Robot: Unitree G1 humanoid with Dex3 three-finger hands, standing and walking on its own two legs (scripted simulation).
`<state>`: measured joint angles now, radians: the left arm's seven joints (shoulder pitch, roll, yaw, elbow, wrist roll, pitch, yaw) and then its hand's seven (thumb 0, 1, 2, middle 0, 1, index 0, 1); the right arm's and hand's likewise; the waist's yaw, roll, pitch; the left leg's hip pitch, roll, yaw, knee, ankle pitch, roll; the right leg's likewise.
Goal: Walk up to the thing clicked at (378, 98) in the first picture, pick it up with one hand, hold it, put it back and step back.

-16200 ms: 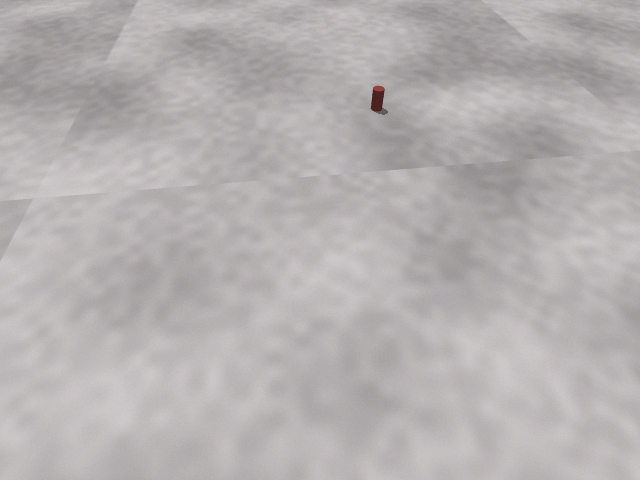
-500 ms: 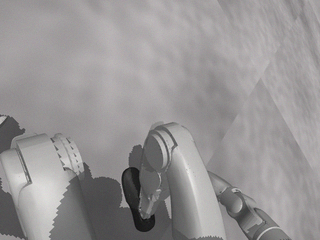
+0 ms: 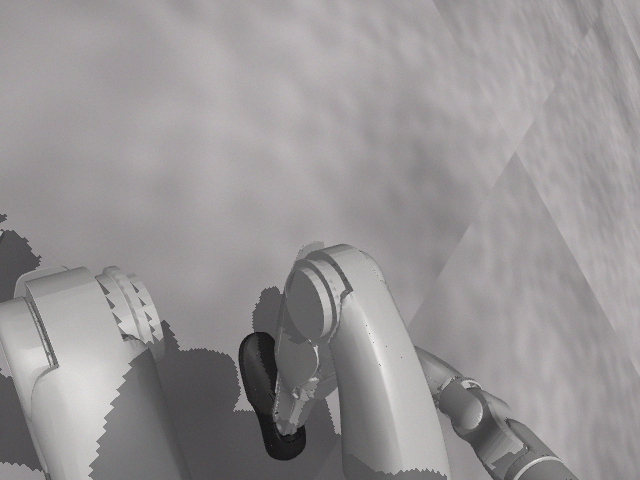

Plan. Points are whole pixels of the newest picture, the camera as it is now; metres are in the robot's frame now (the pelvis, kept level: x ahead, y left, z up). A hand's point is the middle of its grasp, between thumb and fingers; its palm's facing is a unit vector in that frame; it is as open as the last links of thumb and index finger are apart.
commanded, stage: settle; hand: left
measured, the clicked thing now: out of the picture +0.38 +0.30 -0.21
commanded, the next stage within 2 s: lift in 1.76 s
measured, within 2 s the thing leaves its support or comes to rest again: leaves its support in 0.18 s
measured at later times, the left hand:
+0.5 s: hand out of the picture +0.36 +0.32 -0.10, palm faces +0.36 -0.93 -0.02, open 9.5 cm
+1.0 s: hand out of the picture +0.35 +0.31 +0.00, palm faces +0.35 -0.93 -0.06, open 9.4 cm
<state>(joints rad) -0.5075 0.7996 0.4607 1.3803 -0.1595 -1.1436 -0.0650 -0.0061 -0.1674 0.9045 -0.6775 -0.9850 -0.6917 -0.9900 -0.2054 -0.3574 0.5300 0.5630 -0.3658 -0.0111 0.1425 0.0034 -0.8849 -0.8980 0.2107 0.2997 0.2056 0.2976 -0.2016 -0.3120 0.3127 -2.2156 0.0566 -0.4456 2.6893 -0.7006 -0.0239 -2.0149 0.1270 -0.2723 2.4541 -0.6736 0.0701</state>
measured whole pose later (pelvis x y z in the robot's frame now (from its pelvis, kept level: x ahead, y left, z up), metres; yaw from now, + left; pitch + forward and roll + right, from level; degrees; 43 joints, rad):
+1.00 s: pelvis +0.02 -0.02 +0.05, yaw +9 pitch +27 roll -8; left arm -0.35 0.45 0.38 0.67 -0.20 -0.63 -0.19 -0.01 -0.25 1.01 -0.72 -0.97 -0.74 -0.98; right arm -0.01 -0.28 0.10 0.67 -0.10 0.04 0.09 0.01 -0.89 -0.90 0.21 0.30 0.20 0.30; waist -0.08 -0.06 -0.02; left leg -2.25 0.07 -0.21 2.42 -0.67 -0.04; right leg -2.13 0.04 -0.12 2.36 -0.73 0.01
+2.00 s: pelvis +0.02 -0.03 +0.10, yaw +12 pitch +31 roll -5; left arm -0.44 0.37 0.41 0.73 -0.17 -0.57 -0.26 -0.01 -0.31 1.08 -0.74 -0.98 -0.76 -0.99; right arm 0.05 -0.26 0.03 0.69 -0.06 -0.02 0.05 0.01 -0.91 -0.90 0.21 0.30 0.20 0.30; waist -0.07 -0.02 -0.11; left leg -2.15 0.07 -0.13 2.25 -0.65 -0.03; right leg -2.05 0.02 -0.07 2.23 -0.72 0.00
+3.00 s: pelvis +0.06 -0.01 +0.33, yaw +17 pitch +24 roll -4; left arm -0.09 0.28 0.22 0.24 -0.21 -0.27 -0.11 -0.01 -0.31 1.08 -0.74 -0.98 -0.76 -0.98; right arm 0.16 -0.23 0.00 0.62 0.04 -0.07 -0.05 0.01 -0.89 -0.89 0.21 0.30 0.20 0.30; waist -0.04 0.02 -0.17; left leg -1.35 0.06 -0.06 1.51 -0.58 -0.02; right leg -1.26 -0.01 -0.06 1.47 -0.63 0.01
